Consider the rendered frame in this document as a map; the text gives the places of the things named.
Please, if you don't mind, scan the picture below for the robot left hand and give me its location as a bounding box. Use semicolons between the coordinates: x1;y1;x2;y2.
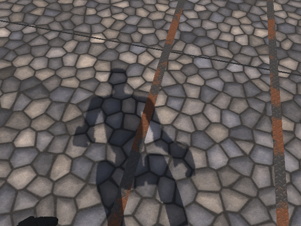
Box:
17;216;58;226

